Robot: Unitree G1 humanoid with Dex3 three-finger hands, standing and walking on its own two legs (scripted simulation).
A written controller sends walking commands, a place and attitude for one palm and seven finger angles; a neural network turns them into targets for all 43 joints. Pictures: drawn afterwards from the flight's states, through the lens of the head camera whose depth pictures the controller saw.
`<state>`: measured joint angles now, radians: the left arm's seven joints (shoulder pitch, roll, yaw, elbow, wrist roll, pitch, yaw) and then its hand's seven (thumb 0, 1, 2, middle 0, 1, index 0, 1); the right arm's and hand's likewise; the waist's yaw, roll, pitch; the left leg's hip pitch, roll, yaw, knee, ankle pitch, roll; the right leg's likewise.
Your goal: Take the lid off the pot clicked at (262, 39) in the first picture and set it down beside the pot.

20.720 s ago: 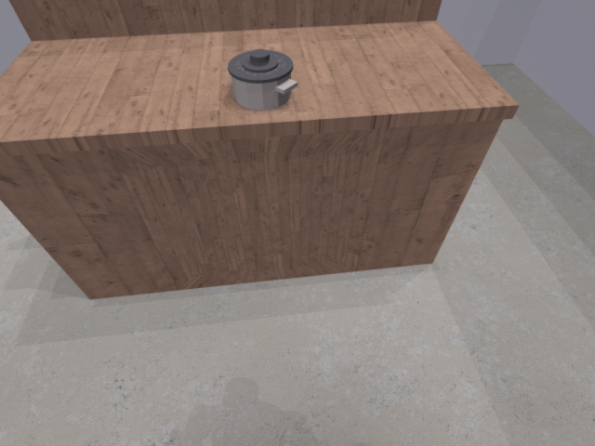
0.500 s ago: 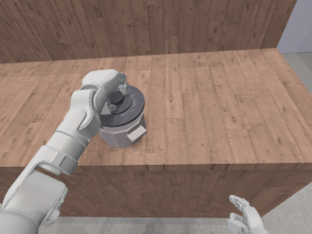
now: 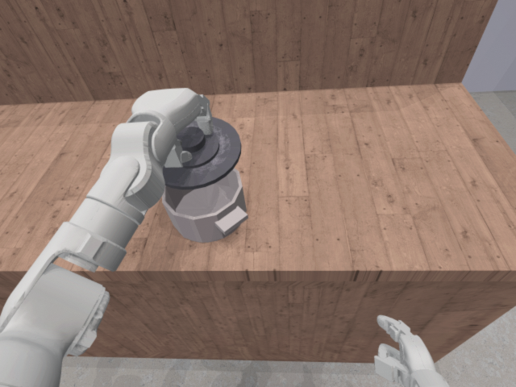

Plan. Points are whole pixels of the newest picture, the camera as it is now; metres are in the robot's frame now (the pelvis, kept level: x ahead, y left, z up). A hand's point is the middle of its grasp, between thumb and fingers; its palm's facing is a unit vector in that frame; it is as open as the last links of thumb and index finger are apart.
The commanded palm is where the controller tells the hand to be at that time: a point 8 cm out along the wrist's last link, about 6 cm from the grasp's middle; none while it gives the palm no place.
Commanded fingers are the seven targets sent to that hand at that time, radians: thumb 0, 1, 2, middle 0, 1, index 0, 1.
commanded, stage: lift the lid straight up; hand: left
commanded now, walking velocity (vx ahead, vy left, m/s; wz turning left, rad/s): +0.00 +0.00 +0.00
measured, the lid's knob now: (190, 139) +0.46 +0.13 +0.16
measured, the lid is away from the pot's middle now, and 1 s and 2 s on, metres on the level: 0.02 0.02 0.11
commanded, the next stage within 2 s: move the lid sideways beside the pot in 0.96 s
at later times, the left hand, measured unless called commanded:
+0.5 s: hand (171, 118) +0.42 +0.14 +0.22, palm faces -0.09 -0.02 -1.00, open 8.1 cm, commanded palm +0.39 +0.14 +0.30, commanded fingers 0.00 0.54 1.13 -1.00 -1.03 -0.86 -0.92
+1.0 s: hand (166, 102) +0.42 +0.13 +0.25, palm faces -0.07 -0.02 -1.00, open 8.1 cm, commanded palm +0.39 +0.14 +0.32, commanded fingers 0.00 0.54 1.13 -1.00 -1.03 -0.86 -0.92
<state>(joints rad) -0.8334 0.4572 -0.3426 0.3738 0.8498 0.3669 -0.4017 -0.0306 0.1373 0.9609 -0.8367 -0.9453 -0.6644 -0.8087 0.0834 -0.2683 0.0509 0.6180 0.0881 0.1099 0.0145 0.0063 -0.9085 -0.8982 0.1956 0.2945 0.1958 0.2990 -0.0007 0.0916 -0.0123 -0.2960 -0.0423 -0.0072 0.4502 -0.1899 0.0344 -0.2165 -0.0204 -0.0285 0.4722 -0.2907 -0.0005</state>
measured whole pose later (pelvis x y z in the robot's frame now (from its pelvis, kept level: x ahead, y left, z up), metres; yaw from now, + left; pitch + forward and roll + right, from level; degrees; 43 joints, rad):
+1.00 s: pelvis -0.01 +0.00 +0.00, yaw +0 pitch +1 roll +0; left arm -1.03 0.48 -0.34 0.44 0.86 0.39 -0.46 -0.04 0.13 0.97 -0.85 -0.95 -0.66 -0.81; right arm 0.08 -0.27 0.07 0.62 0.09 0.09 0.00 0.01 -0.91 -0.90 0.20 0.29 0.20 0.30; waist 0.01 0.09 -0.02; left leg -0.29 -0.05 -0.01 0.43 -0.16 0.04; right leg -0.22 -0.02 -0.03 0.47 -0.27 0.00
